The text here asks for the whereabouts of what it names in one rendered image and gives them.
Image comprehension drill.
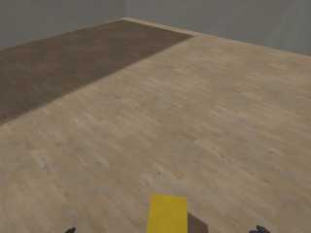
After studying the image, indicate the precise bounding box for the carton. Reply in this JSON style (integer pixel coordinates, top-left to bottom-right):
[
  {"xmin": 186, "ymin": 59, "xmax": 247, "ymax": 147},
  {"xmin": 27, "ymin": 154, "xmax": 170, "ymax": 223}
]
[{"xmin": 146, "ymin": 194, "xmax": 188, "ymax": 233}]

